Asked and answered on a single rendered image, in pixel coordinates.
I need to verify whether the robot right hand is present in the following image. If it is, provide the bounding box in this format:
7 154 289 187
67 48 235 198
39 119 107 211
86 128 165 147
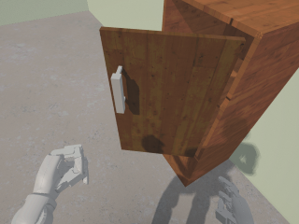
215 176 254 224

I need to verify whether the cupboard door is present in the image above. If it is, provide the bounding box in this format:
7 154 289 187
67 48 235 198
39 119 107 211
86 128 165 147
99 26 246 158

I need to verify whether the left robot forearm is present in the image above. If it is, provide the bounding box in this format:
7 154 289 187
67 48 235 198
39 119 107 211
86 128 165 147
11 193 57 224

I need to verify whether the robot left hand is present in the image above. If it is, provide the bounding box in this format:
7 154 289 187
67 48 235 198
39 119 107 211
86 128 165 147
33 144 89 200

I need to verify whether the handle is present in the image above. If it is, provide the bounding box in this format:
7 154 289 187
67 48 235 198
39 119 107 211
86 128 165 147
110 65 126 114

